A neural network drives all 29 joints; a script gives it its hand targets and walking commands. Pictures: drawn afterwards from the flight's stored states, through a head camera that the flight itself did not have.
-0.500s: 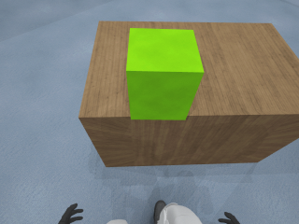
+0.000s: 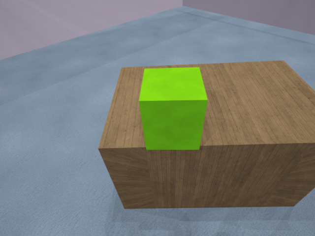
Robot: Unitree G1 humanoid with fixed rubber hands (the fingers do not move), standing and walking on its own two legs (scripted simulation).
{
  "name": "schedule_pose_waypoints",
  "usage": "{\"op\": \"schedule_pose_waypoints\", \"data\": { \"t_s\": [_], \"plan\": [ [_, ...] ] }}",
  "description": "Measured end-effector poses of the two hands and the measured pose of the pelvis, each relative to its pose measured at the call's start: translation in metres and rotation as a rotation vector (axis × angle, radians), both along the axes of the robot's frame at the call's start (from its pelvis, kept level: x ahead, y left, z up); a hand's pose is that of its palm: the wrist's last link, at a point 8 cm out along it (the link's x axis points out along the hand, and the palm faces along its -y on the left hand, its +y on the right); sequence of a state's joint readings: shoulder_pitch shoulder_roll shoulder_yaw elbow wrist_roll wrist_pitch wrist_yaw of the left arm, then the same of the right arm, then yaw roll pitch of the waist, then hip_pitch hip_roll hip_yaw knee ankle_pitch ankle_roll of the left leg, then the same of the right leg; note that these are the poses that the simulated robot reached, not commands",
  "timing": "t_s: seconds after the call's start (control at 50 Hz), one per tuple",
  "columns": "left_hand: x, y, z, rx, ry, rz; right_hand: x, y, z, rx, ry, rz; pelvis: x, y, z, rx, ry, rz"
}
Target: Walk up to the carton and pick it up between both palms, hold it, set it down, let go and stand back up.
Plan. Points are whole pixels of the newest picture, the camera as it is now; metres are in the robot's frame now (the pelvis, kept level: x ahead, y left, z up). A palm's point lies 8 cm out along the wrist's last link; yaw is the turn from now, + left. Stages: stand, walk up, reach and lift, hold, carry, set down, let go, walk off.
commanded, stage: walk up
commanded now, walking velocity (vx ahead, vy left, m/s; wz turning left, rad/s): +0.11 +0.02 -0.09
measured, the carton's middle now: (172, 109) +0.56 -0.03 -0.01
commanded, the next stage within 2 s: none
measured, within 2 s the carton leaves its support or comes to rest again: neither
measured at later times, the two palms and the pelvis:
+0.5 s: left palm out of the picture +0.10 +0.23 -0.13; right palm out of the picture +0.03 -0.20 -0.14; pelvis +0.05 +0.01 +0.01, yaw -4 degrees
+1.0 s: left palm out of the picture +0.10 +0.22 -0.15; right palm out of the picture +0.03 -0.23 -0.15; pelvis +0.10 -0.01 +0.00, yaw -6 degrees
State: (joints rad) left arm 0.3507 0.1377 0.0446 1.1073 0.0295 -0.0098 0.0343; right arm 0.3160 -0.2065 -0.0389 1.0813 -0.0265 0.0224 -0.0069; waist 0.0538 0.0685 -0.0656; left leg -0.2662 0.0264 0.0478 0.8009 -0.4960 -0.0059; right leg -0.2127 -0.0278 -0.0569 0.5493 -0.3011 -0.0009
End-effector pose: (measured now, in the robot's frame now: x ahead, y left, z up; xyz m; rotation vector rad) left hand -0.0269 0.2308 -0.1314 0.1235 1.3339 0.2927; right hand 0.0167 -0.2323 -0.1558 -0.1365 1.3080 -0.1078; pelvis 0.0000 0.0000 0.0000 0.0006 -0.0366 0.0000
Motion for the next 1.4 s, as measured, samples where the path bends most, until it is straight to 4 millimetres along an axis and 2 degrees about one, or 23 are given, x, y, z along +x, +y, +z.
{"op": "schedule_pose_waypoints", "data": {
  "t_s": [0.08,0.14,0.18,0.26,0.3,0.36,0.46,0.58,0.74,0.9,0.96,1.02,1.1,1.14,1.16,1.2,1.28,1.34,1.4],
  "plan": [
    [-0.034,-0.009,-0.007,-0.068,0.15,-0.002,0.016,0.001,0.014,-0.031,-0.047,-0.026,0.005,0.006,0.002,-0.01,0.012,-0.034],
    [-0.033,-0.011,-0.018,-0.121,0.213,-0.042,0.013,0.006,0.021,-0.066,-0.061,-0.07,0.008,0.009,-0.002,0.006,0.013,-0.061],
    [-0.014,-0.012,-0.021,-0.132,0.203,-0.08,0.0,0.009,0.023,-0.078,-0.025,-0.109,0.014,0.009,0.0,0.017,0.018,-0.08],
    [0.04,-0.012,-0.02,-0.122,0.1,-0.128,-0.016,0.022,0.022,-0.046,0.052,-0.141,0.023,0.008,0.003,0.018,0.013,-0.068],
    [0.066,-0.012,-0.015,-0.111,0.045,-0.148,-0.015,0.03,0.021,-0.019,0.067,-0.146,0.028,0.008,0.006,0.012,0.016,-0.069],
    [0.094,-0.005,-0.007,-0.07,0.006,-0.156,-0.008,0.04,0.018,0.011,0.071,-0.144,0.035,0.008,0.008,0.01,0.023,-0.068],
    [0.122,0.0,0.003,-0.039,-0.038,-0.168,0.004,0.036,0.014,0.014,0.068,-0.138,0.045,0.009,0.01,0.005,0.024,-0.072],
    [0.125,-0.006,0.0,-0.05,-0.014,-0.161,0.02,0.029,0.015,0.0,0.06,-0.133,0.056,0.007,0.01,0.004,0.022,-0.069],
    [0.11,-0.014,-0.009,-0.076,0.055,-0.141,0.032,0.02,0.019,-0.029,0.07,-0.131,0.066,0.003,0.008,0.001,0.019,-0.072],
    [0.1,-0.016,-0.013,-0.081,0.1,-0.131,0.034,0.018,0.015,-0.026,0.083,-0.133,0.075,0.001,0.005,0.006,0.02,-0.073],
    [0.104,-0.014,-0.016,-0.071,0.142,-0.176,0.025,0.008,0.01,-0.028,0.085,-0.189,0.087,-0.006,0.0,0.015,0.036,-0.104],
    [0.136,-0.018,-0.013,-0.049,0.113,-0.227,0.003,-0.001,0.008,-0.024,0.132,-0.247,0.102,-0.02,-0.001,0.023,0.038,-0.099],
    [0.204,-0.038,-0.008,-0.015,-0.033,-0.254,-0.028,-0.011,0.0,0.016,0.274,-0.273,0.123,-0.044,-0.01,0.034,0.024,-0.078],
    [0.232,-0.05,-0.004,0.004,-0.128,-0.227,-0.031,-0.018,-0.007,0.042,0.353,-0.236,0.132,-0.054,-0.015,0.006,0.007,-0.044],
    [0.239,-0.055,-0.001,0.014,-0.16,-0.208,-0.026,-0.022,-0.009,0.049,0.377,-0.215,0.137,-0.058,-0.016,0.004,0.003,-0.032],
    [0.241,-0.06,0.005,0.035,-0.171,-0.165,0.0,-0.036,-0.011,0.048,0.374,-0.192,0.145,-0.064,-0.013,0.023,0.002,-0.037],
    [0.222,-0.067,0.014,0.055,-0.083,-0.111,0.08,-0.065,-0.014,0.019,0.238,-0.131,0.158,-0.069,-0.003,0.035,-0.002,-0.04],
    [0.209,-0.076,0.015,0.033,-0.024,-0.097,0.14,-0.073,-0.01,0.012,0.123,-0.097,0.166,-0.072,0.002,0.031,0.009,-0.042],
    [0.198,-0.085,0.009,0.006,0.021,-0.082,0.188,-0.074,-0.004,0.008,0.038,-0.069,0.172,-0.074,0.002,0.03,0.014,-0.032]
  ]
}}
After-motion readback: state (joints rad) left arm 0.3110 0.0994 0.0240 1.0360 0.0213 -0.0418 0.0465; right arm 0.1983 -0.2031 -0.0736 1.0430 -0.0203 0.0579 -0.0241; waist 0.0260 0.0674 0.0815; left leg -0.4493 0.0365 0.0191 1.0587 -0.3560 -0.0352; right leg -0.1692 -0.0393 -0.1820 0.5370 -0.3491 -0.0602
